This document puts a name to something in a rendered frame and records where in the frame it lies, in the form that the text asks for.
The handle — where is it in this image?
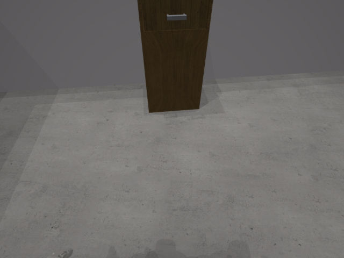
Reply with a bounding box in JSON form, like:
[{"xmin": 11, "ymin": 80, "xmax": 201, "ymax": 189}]
[{"xmin": 167, "ymin": 13, "xmax": 187, "ymax": 20}]

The drawer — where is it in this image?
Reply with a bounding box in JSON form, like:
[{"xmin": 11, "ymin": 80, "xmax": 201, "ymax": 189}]
[{"xmin": 142, "ymin": 0, "xmax": 209, "ymax": 31}]

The cabinet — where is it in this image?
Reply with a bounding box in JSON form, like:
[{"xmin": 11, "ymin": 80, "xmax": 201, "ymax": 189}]
[{"xmin": 137, "ymin": 0, "xmax": 213, "ymax": 113}]

